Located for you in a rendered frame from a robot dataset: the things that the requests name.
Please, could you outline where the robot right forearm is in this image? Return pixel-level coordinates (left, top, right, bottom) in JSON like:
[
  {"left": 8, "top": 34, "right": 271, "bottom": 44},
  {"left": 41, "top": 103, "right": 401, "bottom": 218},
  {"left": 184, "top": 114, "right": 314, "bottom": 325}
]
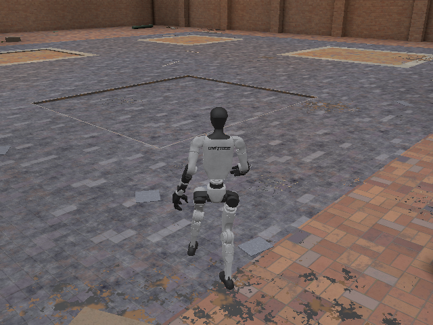
[{"left": 240, "top": 161, "right": 250, "bottom": 174}]

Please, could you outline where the robot left hand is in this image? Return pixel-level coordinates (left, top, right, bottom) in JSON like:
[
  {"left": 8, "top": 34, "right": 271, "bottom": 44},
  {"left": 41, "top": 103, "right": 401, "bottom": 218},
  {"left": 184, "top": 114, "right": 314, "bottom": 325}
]
[{"left": 173, "top": 193, "right": 188, "bottom": 211}]

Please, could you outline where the robot right hand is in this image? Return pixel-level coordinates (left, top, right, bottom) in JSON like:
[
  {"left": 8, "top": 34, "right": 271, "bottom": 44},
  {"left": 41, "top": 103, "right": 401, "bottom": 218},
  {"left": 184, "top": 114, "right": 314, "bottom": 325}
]
[{"left": 230, "top": 165, "right": 245, "bottom": 176}]

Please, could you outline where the robot left shin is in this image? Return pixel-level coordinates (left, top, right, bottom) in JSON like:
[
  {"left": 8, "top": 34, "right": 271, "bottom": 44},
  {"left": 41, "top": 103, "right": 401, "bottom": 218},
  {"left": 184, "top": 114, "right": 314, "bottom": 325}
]
[{"left": 190, "top": 210, "right": 201, "bottom": 248}]

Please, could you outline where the robot left upper arm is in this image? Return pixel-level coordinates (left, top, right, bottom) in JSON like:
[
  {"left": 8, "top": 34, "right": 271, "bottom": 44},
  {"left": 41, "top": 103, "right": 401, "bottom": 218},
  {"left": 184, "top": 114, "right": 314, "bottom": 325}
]
[{"left": 187, "top": 136, "right": 205, "bottom": 175}]

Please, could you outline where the robot left forearm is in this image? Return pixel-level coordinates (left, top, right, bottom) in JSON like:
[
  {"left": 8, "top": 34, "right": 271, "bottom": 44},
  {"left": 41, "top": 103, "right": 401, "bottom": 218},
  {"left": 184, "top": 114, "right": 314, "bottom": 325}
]
[{"left": 175, "top": 164, "right": 192, "bottom": 196}]

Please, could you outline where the robot right upper arm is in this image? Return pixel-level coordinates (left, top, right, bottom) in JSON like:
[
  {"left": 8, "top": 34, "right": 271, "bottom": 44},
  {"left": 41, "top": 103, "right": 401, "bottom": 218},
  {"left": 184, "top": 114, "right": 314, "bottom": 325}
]
[{"left": 232, "top": 136, "right": 249, "bottom": 171}]

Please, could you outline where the humanoid robot head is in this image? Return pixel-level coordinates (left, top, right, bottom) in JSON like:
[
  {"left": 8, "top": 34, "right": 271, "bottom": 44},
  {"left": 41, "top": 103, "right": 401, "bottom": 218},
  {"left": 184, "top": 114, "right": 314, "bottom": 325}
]
[{"left": 207, "top": 107, "right": 230, "bottom": 139}]

